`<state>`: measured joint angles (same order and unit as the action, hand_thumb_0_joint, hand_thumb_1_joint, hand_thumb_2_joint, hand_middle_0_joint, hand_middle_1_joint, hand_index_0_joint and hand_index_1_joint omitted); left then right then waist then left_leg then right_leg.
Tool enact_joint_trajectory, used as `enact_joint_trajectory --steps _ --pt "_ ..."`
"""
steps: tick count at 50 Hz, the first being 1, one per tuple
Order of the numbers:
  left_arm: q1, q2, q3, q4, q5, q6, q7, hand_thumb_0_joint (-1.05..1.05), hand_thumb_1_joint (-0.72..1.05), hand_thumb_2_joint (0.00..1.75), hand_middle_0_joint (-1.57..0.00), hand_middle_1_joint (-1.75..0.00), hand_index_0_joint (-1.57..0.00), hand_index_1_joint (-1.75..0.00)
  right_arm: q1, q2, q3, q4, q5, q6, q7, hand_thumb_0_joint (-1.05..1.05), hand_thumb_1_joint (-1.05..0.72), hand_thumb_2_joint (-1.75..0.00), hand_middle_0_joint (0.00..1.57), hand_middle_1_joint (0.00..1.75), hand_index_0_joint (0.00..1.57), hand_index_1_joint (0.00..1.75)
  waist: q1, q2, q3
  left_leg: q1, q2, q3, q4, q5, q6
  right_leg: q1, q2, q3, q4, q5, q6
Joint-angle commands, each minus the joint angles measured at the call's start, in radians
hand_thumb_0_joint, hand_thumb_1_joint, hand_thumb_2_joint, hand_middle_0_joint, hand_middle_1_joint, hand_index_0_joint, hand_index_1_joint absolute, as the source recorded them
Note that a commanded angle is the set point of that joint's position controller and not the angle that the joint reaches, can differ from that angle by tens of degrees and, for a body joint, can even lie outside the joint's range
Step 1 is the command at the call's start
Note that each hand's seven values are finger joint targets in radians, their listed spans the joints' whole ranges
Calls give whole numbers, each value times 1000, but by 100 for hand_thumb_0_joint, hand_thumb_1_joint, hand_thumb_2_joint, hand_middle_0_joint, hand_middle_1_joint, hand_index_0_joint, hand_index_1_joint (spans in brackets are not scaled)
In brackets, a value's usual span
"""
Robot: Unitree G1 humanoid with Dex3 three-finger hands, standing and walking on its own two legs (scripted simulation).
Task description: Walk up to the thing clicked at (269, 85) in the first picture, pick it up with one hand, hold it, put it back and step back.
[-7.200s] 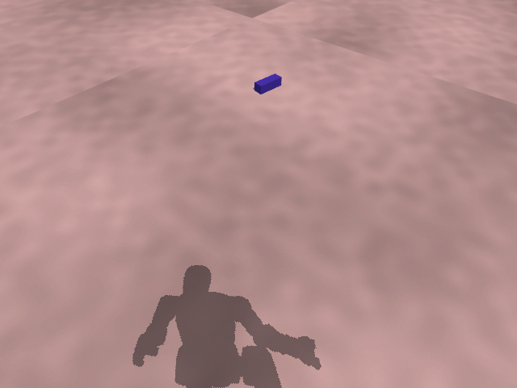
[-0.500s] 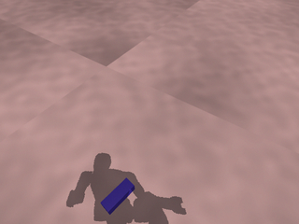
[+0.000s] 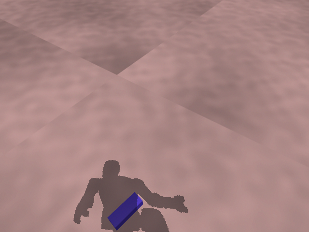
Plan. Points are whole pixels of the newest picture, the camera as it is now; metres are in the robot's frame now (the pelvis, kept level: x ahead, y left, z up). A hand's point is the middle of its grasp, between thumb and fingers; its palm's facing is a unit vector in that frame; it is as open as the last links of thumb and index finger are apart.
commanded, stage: walk up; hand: left
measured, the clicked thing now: (126, 210) +0.40 +0.20 -0.75
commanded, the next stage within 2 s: stand in 0.82 s
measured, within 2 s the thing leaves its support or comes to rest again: neither
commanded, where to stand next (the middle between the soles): +0.05 -0.01 m, yaw +0 degrees
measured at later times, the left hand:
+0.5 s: hand out of the picture +0.09 +0.25 -0.16, palm faces -0.02 -0.95 -0.31, open 7.4 cm
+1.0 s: hand out of the picture +0.09 +0.25 -0.16, palm faces -0.01 -0.95 -0.32, open 7.4 cm
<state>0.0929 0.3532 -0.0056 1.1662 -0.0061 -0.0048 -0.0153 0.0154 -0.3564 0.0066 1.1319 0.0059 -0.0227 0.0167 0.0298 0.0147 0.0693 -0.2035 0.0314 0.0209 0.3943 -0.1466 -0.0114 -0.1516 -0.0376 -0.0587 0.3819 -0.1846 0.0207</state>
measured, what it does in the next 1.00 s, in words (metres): stands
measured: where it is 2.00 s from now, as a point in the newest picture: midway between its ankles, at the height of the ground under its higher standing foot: outside the picture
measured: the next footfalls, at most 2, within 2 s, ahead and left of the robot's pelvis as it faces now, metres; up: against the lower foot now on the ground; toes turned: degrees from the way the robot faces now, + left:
none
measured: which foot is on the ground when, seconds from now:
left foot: down 0.00-1.00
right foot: down 0.00-1.00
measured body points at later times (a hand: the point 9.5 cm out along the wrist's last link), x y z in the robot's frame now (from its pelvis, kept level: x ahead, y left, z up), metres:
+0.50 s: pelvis +0.01 +0.00 +0.00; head +0.02 +0.01 +0.45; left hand +0.09 +0.30 -0.13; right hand +0.07 -0.30 -0.13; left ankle +0.04 +0.13 -0.74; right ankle +0.02 -0.13 -0.74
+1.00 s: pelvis +0.01 +0.01 +0.00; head +0.02 +0.01 +0.45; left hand +0.09 +0.30 -0.13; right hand +0.10 -0.29 -0.13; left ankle +0.04 +0.13 -0.74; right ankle +0.02 -0.13 -0.74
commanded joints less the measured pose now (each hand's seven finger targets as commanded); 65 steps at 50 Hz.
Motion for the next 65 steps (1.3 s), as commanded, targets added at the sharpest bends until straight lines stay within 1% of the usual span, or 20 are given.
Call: enact_joint_trajectory --steps 1,3,6,9,13,16,35,40,41,42,45,47,49,51,52,55,56,59,61,65 --pt "-57 210 44 -40 2 -23 13 0 90 90 -20 -30 -20 -30 -36 -218 -38 -21 0 -15 -19 0 -90 -90 20 30 20 30 -25 -30 -117 81 111 -105 -98 74 26 7 -112 110 -111 64 -33" --pt "-52 209 45 -36 4 -22 12 0 90 90 -20 -30 -20 -30 -45 -218 -38 -19 -1 -16 -19 0 -90 -90 20 30 20 30 -19 -27 -138 98 113 -98 -95 106 27 26 -113 105 -108 95 -32" --pt "-69 209 48 -36 4 -20 13 0 90 90 -20 -30 -20 -30 -42 -215 -36 -11 -3 -16 -20 0 -90 -90 20 30 20 30 -23 -27 -128 79 111 -98 -111 103 23 44 -112 102 -115 100 -27" --pt "-69 208 48 -37 5 -17 12 0 90 90 -20 -30 -20 -30 -47 -213 -35 -10 -5 -15 -19 0 -90 -90 20 30 20 30 -21 -21 -107 75 107 -98 -124 50 23 27 -112 108 -128 63 -27" --pt "-83 206 54 -43 8 -14 12 0 90 90 -20 -30 -20 -30 -32 -214 -35 -3 -8 -18 -21 0 -90 -90 20 30 20 30 -23 -8 -123 51 114 -104 -138 49 23 63 -110 104 -121 65 -30" --pt "-79 204 56 -40 9 -11 10 0 90 90 -20 -30 -20 -30 -28 -212 -34 -4 -9 -19 -21 0 -90 -90 20 30 20 30 -23 -4 -96 23 111 -116 -158 -12 22 55 -105 102 -122 31 -30" --pt "-66 194 59 -49 11 -12 10 0 90 90 -20 -30 -20 -30 3 -210 -38 -13 -11 -15 -22 0 -90 -90 20 30 20 30 -34 -14 -100 36 104 -113 -139 3 23 42 -100 102 -133 36 -28" --pt "-54 192 59 -49 11 -14 12 0 90 90 -20 -30 -20 -30 -2 -205 -40 -18 -9 -13 -22 0 -90 -90 20 30 20 30 -32 -19 -114 78 105 -103 -118 71 23 30 -102 100 -139 57 -25" --pt "-55 195 51 -63 19 -19 14 0 90 90 -20 -30 -20 -30 9 -207 -42 -24 -19 -10 -22 0 -90 -90 20 30 20 30 -40 -1 -124 81 108 -100 -119 64 20 42 -112 104 -137 42 -24" --pt "-54 198 52 -65 18 -22 15 0 90 90 -20 -30 -20 -30 4 -207 -43 -23 -20 -9 -22 0 -90 -90 20 30 20 30 -37 0 -129 91 110 -100 -115 85 19 36 -110 104 -132 50 -24" --pt "-44 198 50 -66 18 -23 16 0 90 90 -20 -30 -20 -30 3 -208 -45 -25 -17 -6 -20 0 -90 -90 20 30 20 30 -37 7 -92 69 103 -105 -131 7 18 15 -107 103 -140 7 -22" --pt "-47 204 50 -71 18 -23 17 0 90 90 -20 -30 -20 -30 11 -201 -43 -28 -18 -7 -19 0 -90 -90 20 30 20 30 -39 -9 -99 58 105 -109 -138 28 18 32 -108 97 -130 21 -23" --pt "-31 197 47 -69 19 -25 17 0 90 90 -20 -30 -20 -30 0 -208 -46 -31 -16 -7 -18 0 -90 -90 20 30 20 30 -32 -12 -93 75 108 -111 -130 20 23 19 -110 99 -135 17 -21" --pt "-30 199 47 -74 19 -24 18 0 90 90 -20 -30 -20 -30 11 -208 -46 -31 -15 -6 -18 0 -90 -90 20 30 20 30 -36 -13 -72 58 101 -112 -139 0 17 9 -105 96 -138 -7 -21" --pt "-41 209 49 -80 19 -26 18 0 90 90 -20 -30 -20 -30 13 -205 -44 -34 -18 -7 -17 0 -90 -90 20 30 20 30 -37 -13 -91 71 104 -106 -131 33 22 21 -113 103 -132 18 -25" --pt "-35 201 47 -81 20 -24 17 0 90 90 -20 -30 -20 -30 7 -211 -46 -37 -18 -6 -17 0 -90 -90 20 30 20 30 -35 -7 -83 56 102 -112 -137 2 21 27 -110 95 -129 7 -24" --pt "-27 207 48 -82 20 -25 19 0 90 90 -20 -30 -20 -30 -3 -207 -47 -42 -17 -6 -17 0 -90 -90 20 30 20 30 -30 -18 -94 73 102 -111 -132 37 19 20 -107 92 -125 13 -23" --pt "-31 204 48 -85 18 -24 16 0 90 90 -20 -30 -20 -30 13 -208 -44 -37 -16 -6 -17 0 -90 -90 20 30 20 30 -33 -10 -94 63 100 -110 -135 27 19 36 -111 95 -124 28 -26" --pt "-26 205 47 -87 17 -24 17 0 90 90 -20 -30 -20 -30 8 -210 -45 -39 -16 -9 -19 0 -90 -90 20 30 20 30 -32 -12 -111 90 105 -107 -125 103 19 39 -112 92 -115 65 -26" --pt "-25 202 45 -89 17 -25 19 0 90 90 -20 -30 -20 -30 12 -214 -45 -37 -15 -10 -20 0 -90 -90 20 30 20 30 -30 -8 -129 106 110 -100 -107 175 24 67 -115 89 -112 126 -25"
